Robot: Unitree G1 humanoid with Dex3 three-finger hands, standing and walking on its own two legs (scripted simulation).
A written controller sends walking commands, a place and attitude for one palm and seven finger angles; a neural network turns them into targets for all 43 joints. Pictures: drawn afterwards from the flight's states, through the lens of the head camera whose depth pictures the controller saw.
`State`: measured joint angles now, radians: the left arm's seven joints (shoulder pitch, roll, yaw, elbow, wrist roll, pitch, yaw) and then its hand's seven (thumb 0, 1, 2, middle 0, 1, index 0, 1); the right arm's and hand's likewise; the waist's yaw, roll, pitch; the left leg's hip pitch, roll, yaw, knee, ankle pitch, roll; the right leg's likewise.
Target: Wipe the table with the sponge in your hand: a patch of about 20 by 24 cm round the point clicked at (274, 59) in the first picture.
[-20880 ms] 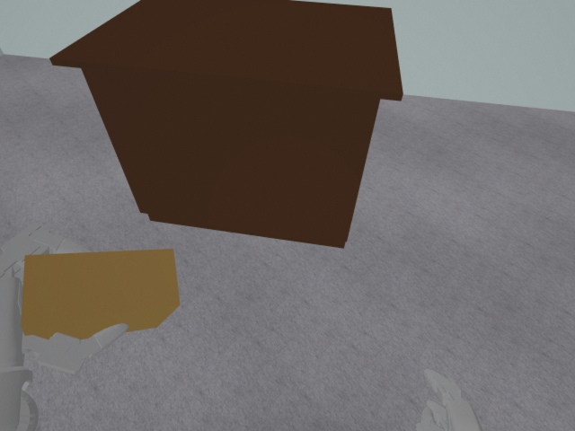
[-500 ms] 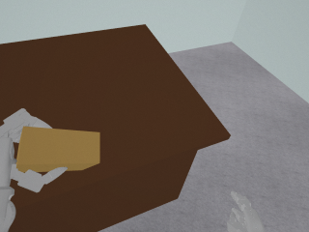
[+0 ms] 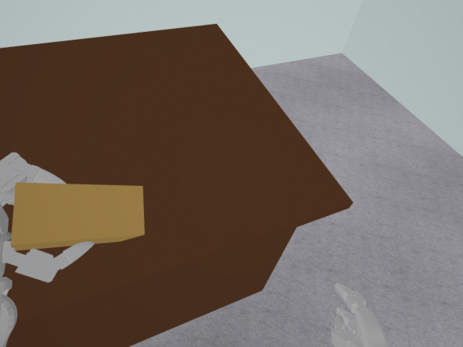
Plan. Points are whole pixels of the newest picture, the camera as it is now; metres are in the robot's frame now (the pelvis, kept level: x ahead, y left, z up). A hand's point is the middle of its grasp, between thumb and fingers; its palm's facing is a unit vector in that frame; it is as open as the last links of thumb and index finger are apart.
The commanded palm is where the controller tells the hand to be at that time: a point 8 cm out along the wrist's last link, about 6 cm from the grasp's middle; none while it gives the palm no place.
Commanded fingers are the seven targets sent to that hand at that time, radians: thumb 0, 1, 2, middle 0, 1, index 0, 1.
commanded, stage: come to a stop and stand still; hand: left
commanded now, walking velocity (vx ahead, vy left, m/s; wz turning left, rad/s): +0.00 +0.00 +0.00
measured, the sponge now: (97, 217) +0.25 +0.21 +0.14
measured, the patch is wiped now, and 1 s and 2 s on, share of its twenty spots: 0.00 0.00 0.00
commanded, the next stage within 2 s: look again from close up in 0.22 s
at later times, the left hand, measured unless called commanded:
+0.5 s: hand (38, 235) +0.21 +0.26 +0.15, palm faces +0.39 -0.84 -0.37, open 10.1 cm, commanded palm +0.15 +0.29 +0.18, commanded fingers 0.00 0.10 1.30 -1.20 -1.60 -1.20 -1.60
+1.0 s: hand (51, 243) +0.20 +0.24 +0.16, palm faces +0.31 -0.86 -0.40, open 10.1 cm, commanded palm +0.14 +0.28 +0.18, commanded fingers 0.00 0.10 1.30 -1.20 -1.60 -1.20 -1.60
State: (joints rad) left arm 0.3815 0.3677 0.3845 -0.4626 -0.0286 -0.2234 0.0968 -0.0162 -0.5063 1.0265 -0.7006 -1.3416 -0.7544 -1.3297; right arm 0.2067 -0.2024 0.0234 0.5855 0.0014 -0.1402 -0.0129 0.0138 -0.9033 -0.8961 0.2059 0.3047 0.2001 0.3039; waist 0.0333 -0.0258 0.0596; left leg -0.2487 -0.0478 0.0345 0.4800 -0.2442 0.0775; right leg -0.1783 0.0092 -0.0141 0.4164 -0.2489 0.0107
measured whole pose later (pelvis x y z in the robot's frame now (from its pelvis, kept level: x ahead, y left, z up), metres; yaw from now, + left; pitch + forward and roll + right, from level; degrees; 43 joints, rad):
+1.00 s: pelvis -0.02 +0.01 +0.00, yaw -1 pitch +0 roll -1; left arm 0.45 0.36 0.34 -0.44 -0.04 -0.27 0.06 -0.01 -0.51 1.03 -0.70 -1.34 -0.75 -1.33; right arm 0.23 -0.20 0.01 0.56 0.01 -0.16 0.01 0.01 -0.90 -0.90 0.21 0.30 0.20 0.30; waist 0.01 -0.01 0.03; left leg -0.27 -0.06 0.06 0.48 -0.22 0.09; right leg -0.23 0.00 0.00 0.46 -0.24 0.02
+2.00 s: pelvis -0.01 +0.01 +0.00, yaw +1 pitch +0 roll -2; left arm 0.43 0.36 0.35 -0.43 -0.04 -0.21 0.09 -0.01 -0.51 1.03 -0.70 -1.34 -0.75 -1.33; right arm 0.21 -0.20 0.02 0.58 0.01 -0.11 -0.03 0.01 -0.90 -0.90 0.21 0.30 0.20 0.30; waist 0.02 -0.01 0.03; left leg -0.23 -0.06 0.02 0.44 -0.21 0.09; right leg -0.15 0.00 -0.03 0.36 -0.21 0.02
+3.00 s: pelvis -0.02 -0.06 -0.01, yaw +0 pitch -1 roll +1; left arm 0.26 0.67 0.36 -0.39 0.23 0.23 -0.06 -0.01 -0.51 1.03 -0.71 -1.33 -0.75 -1.32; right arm 0.19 -0.30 0.01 0.59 0.05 -0.03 -0.12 0.01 -0.90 -0.90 0.20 0.30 0.20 0.30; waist 0.09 0.09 0.00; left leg -0.28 -0.01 0.01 0.58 -0.28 0.00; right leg -0.24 0.06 -0.05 0.60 -0.34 -0.08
